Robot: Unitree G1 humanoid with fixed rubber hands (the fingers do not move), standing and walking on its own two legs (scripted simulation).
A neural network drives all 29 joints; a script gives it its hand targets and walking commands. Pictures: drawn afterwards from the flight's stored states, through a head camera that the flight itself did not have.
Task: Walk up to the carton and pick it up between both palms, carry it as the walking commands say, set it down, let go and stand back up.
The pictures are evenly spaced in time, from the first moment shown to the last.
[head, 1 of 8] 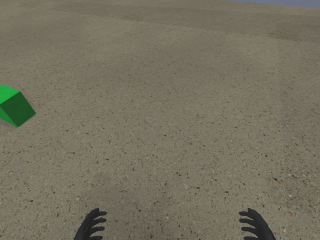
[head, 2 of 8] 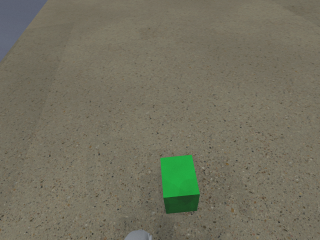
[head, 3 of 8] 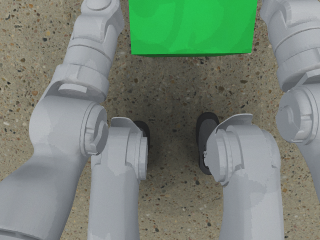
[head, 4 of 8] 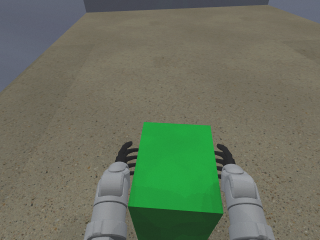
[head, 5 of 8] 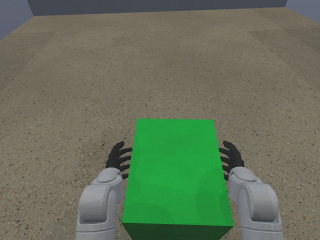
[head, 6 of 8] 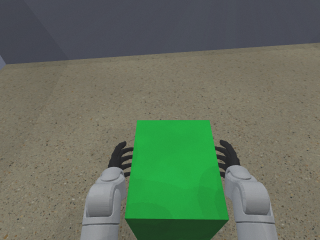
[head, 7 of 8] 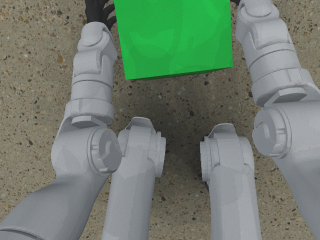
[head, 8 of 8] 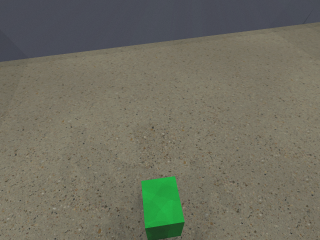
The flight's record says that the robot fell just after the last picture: no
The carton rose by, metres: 0.68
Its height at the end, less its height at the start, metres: +0.00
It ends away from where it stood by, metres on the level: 4.32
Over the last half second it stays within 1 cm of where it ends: yes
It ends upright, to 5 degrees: yes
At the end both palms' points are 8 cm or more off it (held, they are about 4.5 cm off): yes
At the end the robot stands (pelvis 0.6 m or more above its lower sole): yes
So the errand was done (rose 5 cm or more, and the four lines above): yes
